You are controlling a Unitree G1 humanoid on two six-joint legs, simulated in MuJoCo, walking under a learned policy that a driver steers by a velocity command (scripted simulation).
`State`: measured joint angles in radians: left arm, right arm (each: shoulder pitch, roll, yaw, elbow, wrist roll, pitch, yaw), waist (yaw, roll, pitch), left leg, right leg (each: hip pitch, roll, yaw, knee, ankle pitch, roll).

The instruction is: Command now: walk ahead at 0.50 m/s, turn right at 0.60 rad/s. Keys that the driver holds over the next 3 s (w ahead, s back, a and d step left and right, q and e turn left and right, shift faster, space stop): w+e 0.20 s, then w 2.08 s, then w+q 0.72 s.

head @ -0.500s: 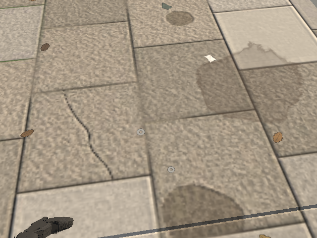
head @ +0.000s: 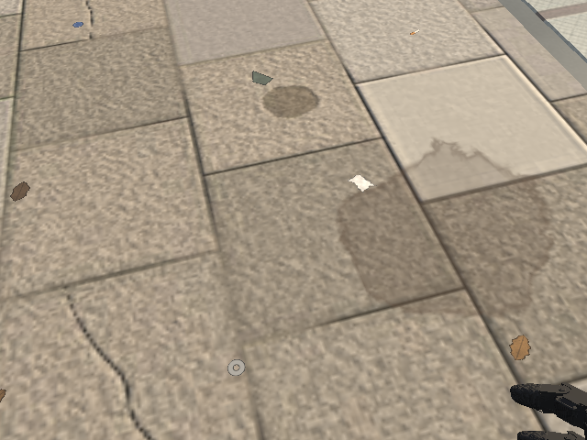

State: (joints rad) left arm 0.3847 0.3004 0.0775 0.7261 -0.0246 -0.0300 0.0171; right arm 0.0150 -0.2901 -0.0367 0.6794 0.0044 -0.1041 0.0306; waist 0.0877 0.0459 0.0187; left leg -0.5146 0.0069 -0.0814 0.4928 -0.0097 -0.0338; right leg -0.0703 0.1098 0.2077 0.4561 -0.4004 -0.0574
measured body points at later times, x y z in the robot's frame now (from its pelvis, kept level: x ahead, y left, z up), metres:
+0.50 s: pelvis +0.26 -0.02 +0.00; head +0.29 -0.04 +0.45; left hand +0.55 +0.13 -0.07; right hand +0.18 -0.30 -0.13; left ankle +0.15 +0.13 -0.73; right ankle +0.37 -0.18 -0.72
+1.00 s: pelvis +0.52 -0.10 +0.00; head +0.55 -0.10 +0.45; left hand +0.59 +0.19 -0.12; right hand +0.69 -0.37 -0.09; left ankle +0.73 -0.01 -0.71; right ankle +0.38 -0.17 -0.73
